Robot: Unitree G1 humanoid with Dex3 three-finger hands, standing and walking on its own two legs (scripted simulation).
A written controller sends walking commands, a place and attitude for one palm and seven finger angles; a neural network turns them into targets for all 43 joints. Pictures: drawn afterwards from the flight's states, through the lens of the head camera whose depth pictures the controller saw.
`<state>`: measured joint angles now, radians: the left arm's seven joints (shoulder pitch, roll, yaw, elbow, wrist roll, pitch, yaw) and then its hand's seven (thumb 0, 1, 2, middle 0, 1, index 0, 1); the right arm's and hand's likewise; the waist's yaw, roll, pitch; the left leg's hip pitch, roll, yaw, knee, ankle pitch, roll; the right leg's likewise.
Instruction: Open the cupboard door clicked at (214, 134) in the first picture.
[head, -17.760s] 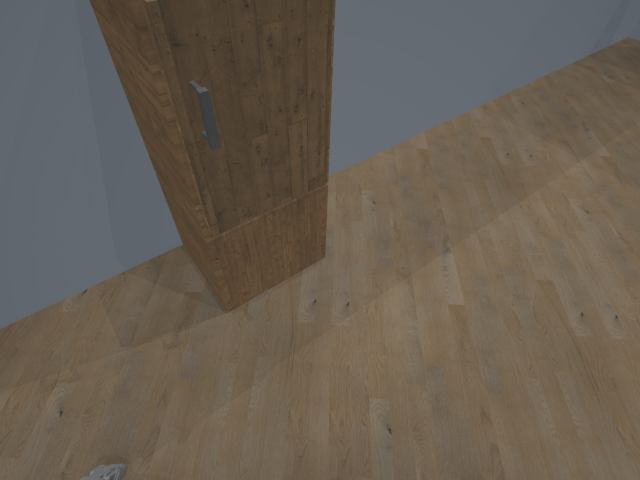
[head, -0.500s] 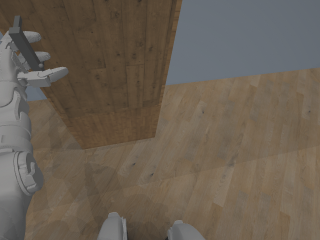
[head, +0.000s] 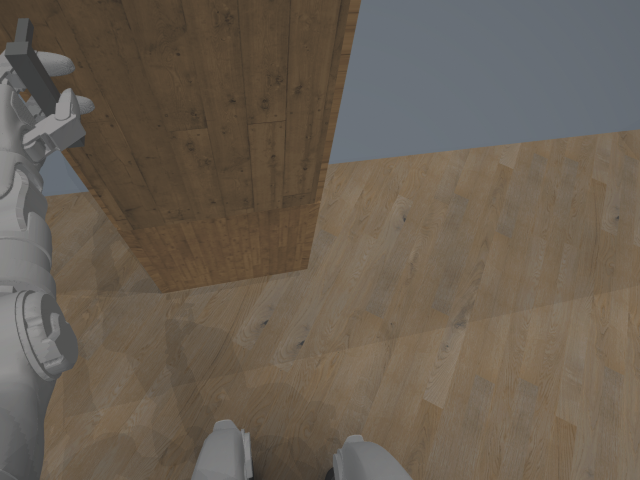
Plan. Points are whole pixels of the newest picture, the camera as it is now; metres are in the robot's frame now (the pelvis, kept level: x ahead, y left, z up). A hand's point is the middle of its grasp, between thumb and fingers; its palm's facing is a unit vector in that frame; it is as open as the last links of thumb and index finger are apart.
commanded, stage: pull the door open along its arc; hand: left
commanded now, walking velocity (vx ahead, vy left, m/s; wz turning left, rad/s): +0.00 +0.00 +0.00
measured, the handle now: (51, 88) +0.56 +0.28 +0.10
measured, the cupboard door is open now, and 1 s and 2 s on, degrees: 1 41 43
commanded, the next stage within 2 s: open thumb and fingers to let go in 1.00 s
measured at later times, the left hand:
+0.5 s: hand (100, 192) +0.42 +0.21 +0.10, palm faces +0.23 -0.97 +0.08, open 5.8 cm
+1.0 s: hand (209, 276) +0.32 +0.09 +0.10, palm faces +0.48 -0.88 +0.02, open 5.9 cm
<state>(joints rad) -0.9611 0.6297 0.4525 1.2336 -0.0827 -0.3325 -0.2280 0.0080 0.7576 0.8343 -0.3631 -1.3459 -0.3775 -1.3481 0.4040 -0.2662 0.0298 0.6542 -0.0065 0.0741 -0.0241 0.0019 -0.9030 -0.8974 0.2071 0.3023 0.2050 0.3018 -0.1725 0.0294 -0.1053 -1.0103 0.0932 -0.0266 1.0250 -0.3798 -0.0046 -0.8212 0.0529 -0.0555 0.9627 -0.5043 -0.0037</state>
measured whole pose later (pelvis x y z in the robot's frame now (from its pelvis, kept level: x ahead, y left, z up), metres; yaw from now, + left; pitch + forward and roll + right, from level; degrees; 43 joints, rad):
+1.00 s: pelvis +0.02 -0.04 +0.03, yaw +3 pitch +7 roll +0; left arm 0.07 -0.07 -0.07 0.11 0.01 -0.17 0.52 -0.02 0.68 0.74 -0.36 -1.33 -0.37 -1.34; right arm 0.23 -0.20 0.00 0.54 -0.06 0.11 0.01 0.01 -0.90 -0.90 0.21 0.30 0.20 0.30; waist -0.02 0.03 -0.13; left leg -0.60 0.05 -0.01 0.83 -0.36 -0.05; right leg -0.45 0.02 -0.05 0.85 -0.53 -0.04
